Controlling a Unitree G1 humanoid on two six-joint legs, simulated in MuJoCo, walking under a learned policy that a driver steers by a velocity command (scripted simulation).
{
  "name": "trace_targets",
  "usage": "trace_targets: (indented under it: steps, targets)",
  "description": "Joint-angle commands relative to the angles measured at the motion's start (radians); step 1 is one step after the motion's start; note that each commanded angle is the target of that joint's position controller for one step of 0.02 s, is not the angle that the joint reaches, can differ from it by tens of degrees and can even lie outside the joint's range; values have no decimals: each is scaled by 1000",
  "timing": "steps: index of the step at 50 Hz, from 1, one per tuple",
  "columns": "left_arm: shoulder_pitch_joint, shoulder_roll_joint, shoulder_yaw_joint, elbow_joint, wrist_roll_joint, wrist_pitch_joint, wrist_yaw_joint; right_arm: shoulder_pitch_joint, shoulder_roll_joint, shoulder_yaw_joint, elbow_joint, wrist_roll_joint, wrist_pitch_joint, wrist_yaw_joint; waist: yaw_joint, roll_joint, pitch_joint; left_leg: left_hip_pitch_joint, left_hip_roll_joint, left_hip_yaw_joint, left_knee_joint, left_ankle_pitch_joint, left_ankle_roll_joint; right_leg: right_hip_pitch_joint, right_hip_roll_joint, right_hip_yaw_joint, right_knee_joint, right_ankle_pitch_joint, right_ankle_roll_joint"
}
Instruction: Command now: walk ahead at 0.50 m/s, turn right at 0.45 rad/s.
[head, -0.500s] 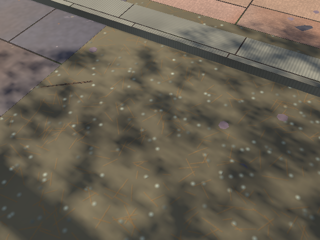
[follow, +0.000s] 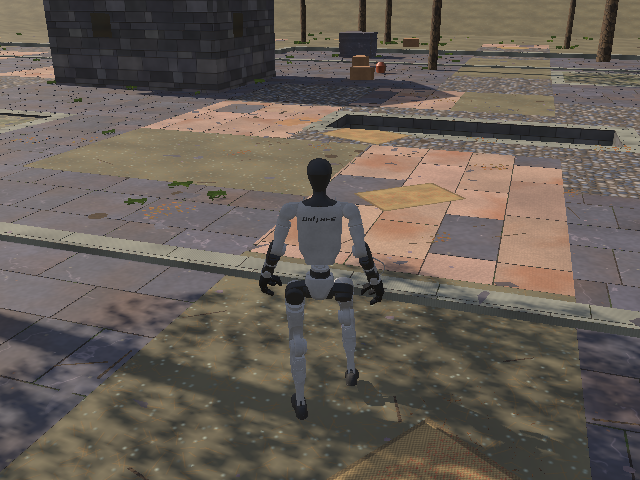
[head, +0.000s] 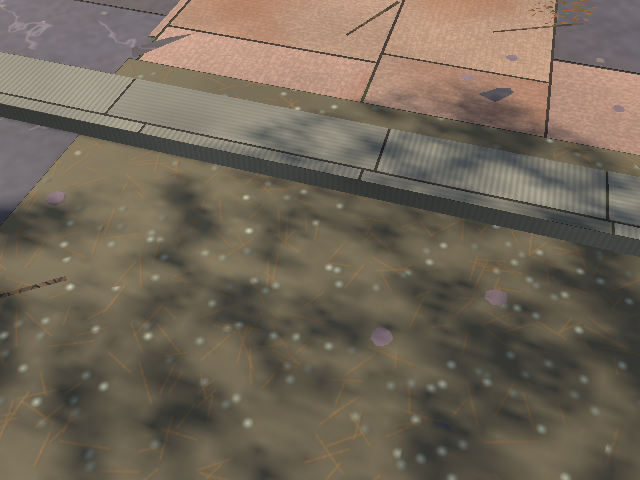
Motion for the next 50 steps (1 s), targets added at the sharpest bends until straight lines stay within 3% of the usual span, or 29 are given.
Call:
trace_targets:
  steps: [1, 4, 7, 9, 10, 11, 12, 13, 14, 15, 16, 17, 18, 22, 25, 29, 31, 33, 34, 35, 36, 37, 38, 39, 40, 42, 46, 50]
  targets:
    - [-43, 7, -7, -64, 7, -8, -20, -77, -143, -33, -66, 5, -17, -14, 21, 95, 50, -49, 272, -59, -150, 245, 140, 24, -15, -11, -147, 140, -9]
    - [-134, 8, -12, -107, 7, -8, -37, -33, -168, -44, -39, 19, -3, -19, -13, 85, 83, 37, 302, -23, -129, 250, 130, 1, -5, -53, -244, 112, -34]
    - [-168, 27, -7, -144, 7, -6, -50, -20, -192, -54, -21, 36, 18, -20, -10, 99, 84, 134, 327, 4, -48, 386, 107, 8, 21, -102, -295, -12, -75]
    - [-98, 61, 13, -147, 3, -2, -51, -42, -224, -60, -24, 45, 33, -24, 44, 135, 14, 157, 320, 32, 107, 740, 82, 148, 95, -170, -296, -116, -116]
    - [24, 97, 36, -121, -2, -1, -48, -63, -231, -59, -28, 51, 43, -25, 118, 130, -53, 130, 292, 58, 281, 861, 59, 312, 149, -201, -336, -111, -146]
    - [189, 169, 75, -77, -3, 3, -33, -56, -212, -49, -32, 50, 44, -26, 195, 98, -144, 5, 245, 77, 523, 782, 16, 582, 188, -178, -387, -51, -184]
    - [271, 287, 106, -61, -4, 11, -11, -27, -114, -20, -68, 12, 33, -29, 173, -120, -202, -342, 151, 72, 887, 171, -48, 860, -32, 209, -434, -45, -281]
    - [230, 322, 98, -104, 5, -9, -21, 8, -54, 10, -109, 15, -7, -20, 100, -209, -368, -623, -38, -177, 1138, -402, -79, 1066, -215, 782, -626, -230, -460]
    - [236, 226, 71, -109, 8, -22, -30, -117, -143, -8, -127, 55, -36, -7, 164, -64, -328, -739, 14, -295, 1169, -343, -53, 1062, -210, 731, -696, -248, -402]
    - [191, 185, 59, -110, 9, -32, -30, -159, -145, -6, -140, 67, -50, -5, 143, -49, -199, -765, 50, -280, 1114, -267, -31, 938, -182, 573, -680, -106, -366]
    - [109, 152, 49, -126, 8, -35, -27, -157, -140, -7, -124, 40, -53, -16, 89, 32, -122, -707, 95, -278, 1030, -201, -30, 781, -133, 438, -654, 87, -325]
    - [49, 113, 38, -143, 13, -34, -21, -147, -161, -19, -112, 15, -43, -25, 52, 29, -87, -627, 121, -273, 963, -171, -38, 656, -100, 332, -647, 279, -303]
    - [27, 107, 35, -160, 25, -31, -15, -128, -168, -25, -112, 9, -26, -25, 26, 14, -88, -555, 128, -274, 943, -160, -45, 575, -82, 284, -650, 405, -297]
    - [47, 157, 51, -159, 21, -24, 13, -141, -106, -9, -128, -1, 17, -33, 9, 16, -97, -514, 78, -237, 757, -53, -93, 472, -21, 167, -644, 642, -284]
    - [60, 152, 51, -157, 2, 6, 35, -223, -84, 5, -148, 3, 23, -27, 38, -34, -120, -472, 31, -234, 547, 115, -107, 463, 31, 135, -608, 550, -226]
    - [85, 148, 51, -160, 4, 38, 50, -315, -103, 6, -169, 16, 23, -5, 79, -63, -124, -430, -15, -256, 360, 180, -108, 504, 19, 225, -551, 371, -194]
    - [77, 141, 49, -171, 6, 45, 52, -309, -129, -5, -173, 13, 17, 2, 71, -74, -117, -410, -25, -280, 290, 127, -91, 540, 8, 306, -499, 305, -185]
    - [29, 130, 45, -194, 4, 44, 53, -254, -141, -14, -164, 10, 3, 3, 27, -94, -108, -324, -19, -276, 168, 180, -57, 545, 33, 352, -428, 233, -155]
    - [20, 103, 36, -210, 9, 40, 52, -214, -166, -21, -162, -1, -5, -3, 8, -67, -139, -195, 49, -307, 114, 341, -20, 504, 83, 332, -337, 156, -118]
    - [39, 48, 18, -234, 30, 34, 51, -162, -225, -31, -168, -21, -3, -16, 11, 89, -225, 13, 252, -473, 148, 693, 59, 375, 174, 219, -102, -142, -66]
    - [202, 44, 14, -239, 15, 34, 47, -134, -241, -33, -152, -41, 18, -15, 93, 365, -318, 203, 471, -789, 141, 835, 268, 154, 283, 137, 108, -668, -8]
    - [246, 150, 37, -198, 14, 41, 42, -163, -177, -23, -167, -4, 30, -15, 89, 273, -301, 158, 478, -821, 128, 619, 289, 96, 191, 133, 249, -618, 30]
    - [158, 196, 54, -193, 5, 58, 44, -185, -121, -7, -184, 1, 39, -19, 52, 190, -216, 83, 397, -663, 129, 497, 240, 73, 162, 101, 312, -536, 53]
    - [120, 184, 56, -194, 3, 76, 49, -214, -110, 0, -189, -3, 52, -21, 54, 135, -174, 7, 335, -567, 108, 373, 202, 73, 142, 76, 321, -472, 66]
    - [95, 173, 56, -209, 6, 90, 52, -244, -112, 2, -192, 2, 62, -24, 55, 138, -126, -67, 307, -513, 80, 285, 192, 76, 122, 66, 312, -424, 74]
    - [91, 113, 42, -223, 0, 99, 46, -260, -135, -4, -187, -10, 74, -32, 63, 180, -82, -171, 241, -386, 28, 229, 178, 142, 117, 7, 237, -358, 76]
    - [48, 63, 20, -250, 16, 86, 42, -241, -154, -12, -169, -5, 82, -35, 38, 196, -141, -121, 267, -323, 35, 322, 216, 220, 94, -22, 27, -352, 68]
    - [43, 73, 15, -246, 19, 81, 26, -234, -181, -17, -150, 14, 93, -22, 26, 217, -156, -121, 287, -312, 45, 262, 217, 339, 101, -58, -182, -305, 38]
